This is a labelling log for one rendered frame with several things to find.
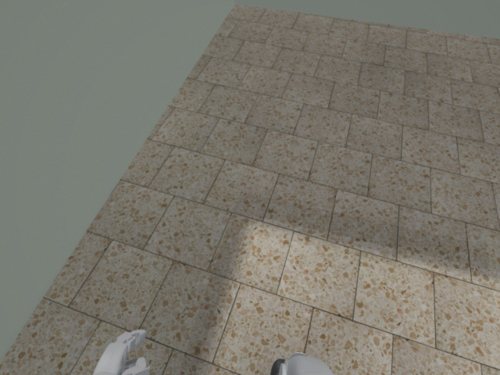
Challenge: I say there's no right robot shin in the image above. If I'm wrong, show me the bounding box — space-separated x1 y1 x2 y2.
286 352 307 361

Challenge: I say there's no robot right thigh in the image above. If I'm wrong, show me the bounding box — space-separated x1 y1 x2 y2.
279 355 334 375

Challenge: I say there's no left robot hand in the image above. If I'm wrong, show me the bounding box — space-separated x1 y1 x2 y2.
93 330 150 375

